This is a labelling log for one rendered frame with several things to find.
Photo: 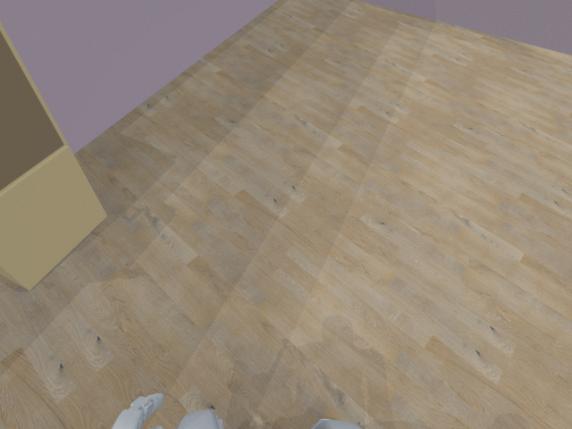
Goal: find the cupboard door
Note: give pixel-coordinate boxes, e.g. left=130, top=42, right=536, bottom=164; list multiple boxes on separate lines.
left=0, top=31, right=64, bottom=190

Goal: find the robot left hand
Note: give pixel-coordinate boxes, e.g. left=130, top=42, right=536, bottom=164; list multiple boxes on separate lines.
left=111, top=393, right=164, bottom=429

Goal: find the left robot thigh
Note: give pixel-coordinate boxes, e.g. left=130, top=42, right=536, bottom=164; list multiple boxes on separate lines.
left=177, top=410, right=223, bottom=429

